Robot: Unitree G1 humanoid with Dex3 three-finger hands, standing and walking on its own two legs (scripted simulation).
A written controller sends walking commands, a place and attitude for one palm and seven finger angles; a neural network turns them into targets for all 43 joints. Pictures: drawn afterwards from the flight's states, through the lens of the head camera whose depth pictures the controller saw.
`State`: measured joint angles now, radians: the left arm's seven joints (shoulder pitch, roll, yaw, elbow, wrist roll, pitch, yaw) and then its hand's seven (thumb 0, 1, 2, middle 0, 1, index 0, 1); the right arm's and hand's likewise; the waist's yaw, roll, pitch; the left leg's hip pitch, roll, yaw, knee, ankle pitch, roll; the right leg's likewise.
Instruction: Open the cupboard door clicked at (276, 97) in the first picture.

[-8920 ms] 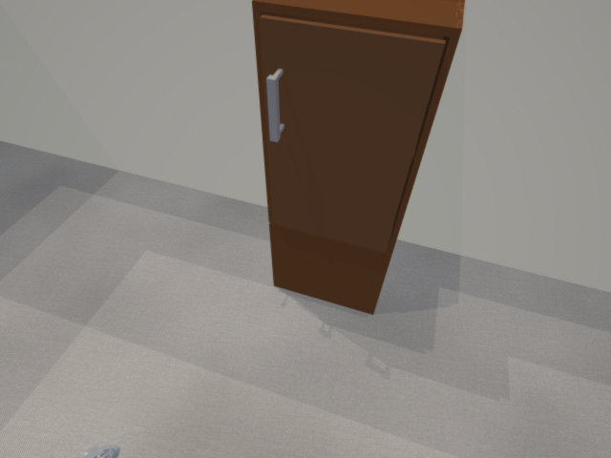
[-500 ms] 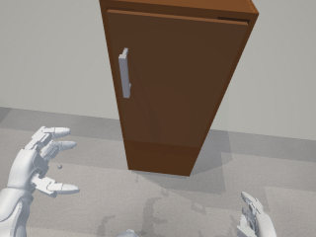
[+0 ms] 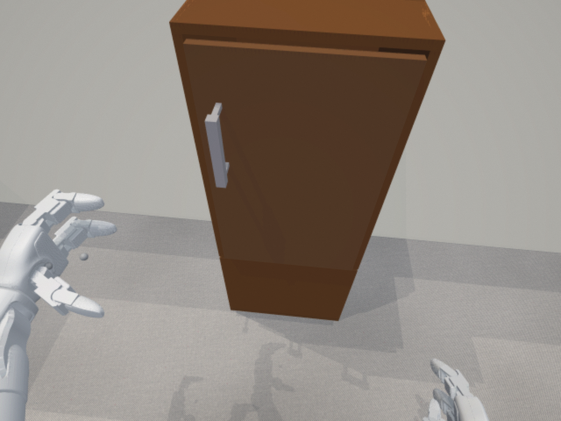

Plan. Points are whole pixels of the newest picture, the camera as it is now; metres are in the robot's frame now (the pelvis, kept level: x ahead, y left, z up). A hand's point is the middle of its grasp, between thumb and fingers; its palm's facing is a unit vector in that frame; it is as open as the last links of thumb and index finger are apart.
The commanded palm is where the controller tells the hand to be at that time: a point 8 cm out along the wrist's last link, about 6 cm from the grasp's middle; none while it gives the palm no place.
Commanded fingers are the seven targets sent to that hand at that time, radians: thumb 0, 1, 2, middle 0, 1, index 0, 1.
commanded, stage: raise the hand with hooked fingers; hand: left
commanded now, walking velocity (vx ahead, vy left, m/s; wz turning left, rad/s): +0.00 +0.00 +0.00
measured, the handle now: (219, 147) +0.55 +0.15 +0.08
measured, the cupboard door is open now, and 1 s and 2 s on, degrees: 0 0 0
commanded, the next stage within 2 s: move the hooked fingers beside the handle in 0.42 s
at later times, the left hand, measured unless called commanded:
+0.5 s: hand (95, 259) +0.29 +0.26 +0.10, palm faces -0.01 -1.00 -0.03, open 14.0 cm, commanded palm +0.26 +0.31 +0.10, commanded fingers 0.00 -0.50 0.30 -0.30 -1.20 -0.30 -1.20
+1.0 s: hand (128, 222) +0.36 +0.24 +0.09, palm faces -0.04 -1.00 -0.01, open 14.0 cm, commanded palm +0.33 +0.29 +0.09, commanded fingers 0.00 -0.50 0.30 -0.30 -1.20 -0.30 -1.20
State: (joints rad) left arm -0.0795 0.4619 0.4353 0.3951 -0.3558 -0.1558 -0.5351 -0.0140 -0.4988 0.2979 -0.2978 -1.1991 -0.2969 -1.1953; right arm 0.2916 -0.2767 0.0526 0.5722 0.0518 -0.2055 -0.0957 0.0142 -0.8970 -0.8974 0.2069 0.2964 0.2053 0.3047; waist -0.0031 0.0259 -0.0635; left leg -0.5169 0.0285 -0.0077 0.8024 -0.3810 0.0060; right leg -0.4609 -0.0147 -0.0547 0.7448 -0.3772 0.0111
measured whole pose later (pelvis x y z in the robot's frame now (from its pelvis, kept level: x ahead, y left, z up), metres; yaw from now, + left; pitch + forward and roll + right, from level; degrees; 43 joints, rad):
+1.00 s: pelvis +0.00 -0.01 +0.00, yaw -1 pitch +7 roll -1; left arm -0.33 0.45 0.40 0.66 -0.28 -0.22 -0.48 -0.01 -0.50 0.30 -0.30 -1.20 -0.30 -1.20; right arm 0.31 -0.27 0.05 0.59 0.05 -0.14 -0.09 0.01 -0.90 -0.90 0.21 0.30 0.20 0.30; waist -0.04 0.01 -0.06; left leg -0.55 0.03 0.01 0.79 -0.37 0.00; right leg -0.52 -0.01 -0.04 0.76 -0.37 0.00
